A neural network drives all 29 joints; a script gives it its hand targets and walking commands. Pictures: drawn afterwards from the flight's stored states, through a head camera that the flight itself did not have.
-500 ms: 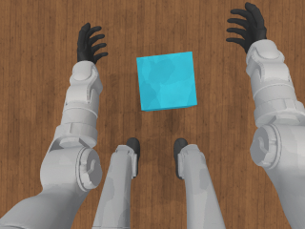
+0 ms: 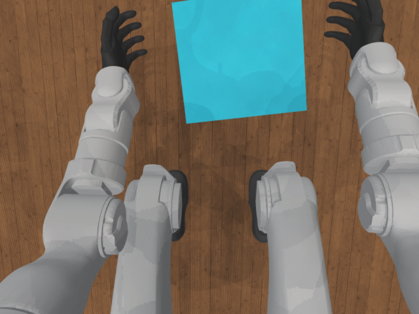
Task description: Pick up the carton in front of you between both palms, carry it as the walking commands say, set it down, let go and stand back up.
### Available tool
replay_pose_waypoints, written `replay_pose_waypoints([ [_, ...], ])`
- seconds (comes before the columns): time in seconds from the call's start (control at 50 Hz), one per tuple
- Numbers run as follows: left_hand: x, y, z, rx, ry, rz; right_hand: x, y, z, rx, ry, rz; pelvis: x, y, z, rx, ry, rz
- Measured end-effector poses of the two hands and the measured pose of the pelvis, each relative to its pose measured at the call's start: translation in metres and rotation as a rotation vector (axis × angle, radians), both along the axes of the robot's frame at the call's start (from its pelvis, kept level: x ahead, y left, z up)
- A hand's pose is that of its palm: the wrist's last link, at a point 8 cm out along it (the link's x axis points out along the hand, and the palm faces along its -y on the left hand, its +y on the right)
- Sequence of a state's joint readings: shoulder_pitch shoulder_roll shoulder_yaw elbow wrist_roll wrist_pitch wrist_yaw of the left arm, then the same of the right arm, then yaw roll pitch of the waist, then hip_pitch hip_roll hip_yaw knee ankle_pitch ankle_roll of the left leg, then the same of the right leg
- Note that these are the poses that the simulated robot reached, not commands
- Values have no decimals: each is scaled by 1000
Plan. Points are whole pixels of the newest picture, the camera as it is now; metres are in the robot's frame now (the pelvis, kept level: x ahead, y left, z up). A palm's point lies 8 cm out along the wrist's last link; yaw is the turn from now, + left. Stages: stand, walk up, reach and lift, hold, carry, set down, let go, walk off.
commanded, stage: reach and lift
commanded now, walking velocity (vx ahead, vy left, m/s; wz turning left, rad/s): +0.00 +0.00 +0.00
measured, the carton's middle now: (236, 70) +0.49 -0.06 -0.31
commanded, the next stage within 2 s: none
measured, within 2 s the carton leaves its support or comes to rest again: leaves its support in 1.06 s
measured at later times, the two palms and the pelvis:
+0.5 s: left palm (130, 65) +0.51 +0.14 -0.24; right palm (322, 53) +0.50 -0.22 -0.25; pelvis -0.01 +0.00 -0.07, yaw +0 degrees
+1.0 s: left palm (152, 59) +0.51 +0.10 -0.23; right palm (314, 49) +0.51 -0.20 -0.24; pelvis -0.02 +0.00 -0.06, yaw +0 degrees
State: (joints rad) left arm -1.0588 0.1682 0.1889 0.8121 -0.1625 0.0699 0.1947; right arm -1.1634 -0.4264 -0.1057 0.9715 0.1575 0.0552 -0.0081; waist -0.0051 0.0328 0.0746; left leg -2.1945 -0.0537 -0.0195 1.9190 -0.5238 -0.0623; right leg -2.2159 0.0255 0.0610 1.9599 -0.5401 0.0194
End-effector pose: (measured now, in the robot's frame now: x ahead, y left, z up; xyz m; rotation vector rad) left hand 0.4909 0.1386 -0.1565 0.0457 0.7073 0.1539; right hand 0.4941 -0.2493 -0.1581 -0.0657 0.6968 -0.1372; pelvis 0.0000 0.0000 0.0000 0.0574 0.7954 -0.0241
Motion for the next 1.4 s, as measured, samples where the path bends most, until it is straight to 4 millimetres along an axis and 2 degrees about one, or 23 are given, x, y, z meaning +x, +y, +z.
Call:
replay_pose_waypoints([
  [0.2,3,-4,-64,15,64,-25,4,7,-66,17,48,-11,-17,1,-47,-2,-95,-2],
  [0.3,14,6,-77,13,48,-9,5,15,-93,15,45,4,-17,-1,-62,0,-137,12],
  [0.4,16,9,-85,14,46,-14,6,23,-100,20,30,15,-13,-2,-68,-6,-150,12],
  [0.68,11,-6,-77,-7,50,-43,3,29,-84,23,37,12,-12,3,-61,-14,-122,13],
  [0.84,17,-39,-74,-32,36,-71,8,45,-81,29,39,30,-16,5,-57,-16,-120,11],
  [1.04,21,-39,-72,-36,51,-8,14,49,-77,20,77,44,-16,2,-67,-18,-144,5],
  [1.14,20,-34,-61,-40,30,6,13,55,-70,29,57,46,-12,1,-71,-17,-149,2],
  [1.24,10,-34,-34,-62,-26,22,3,54,-42,53,2,22,-12,2,-65,-19,-151,-10],
  [1.4,-6,-44,46,-95,-59,17,-20,43,42,82,-32,-43,-14,6,-30,-18,-143,-37],
])
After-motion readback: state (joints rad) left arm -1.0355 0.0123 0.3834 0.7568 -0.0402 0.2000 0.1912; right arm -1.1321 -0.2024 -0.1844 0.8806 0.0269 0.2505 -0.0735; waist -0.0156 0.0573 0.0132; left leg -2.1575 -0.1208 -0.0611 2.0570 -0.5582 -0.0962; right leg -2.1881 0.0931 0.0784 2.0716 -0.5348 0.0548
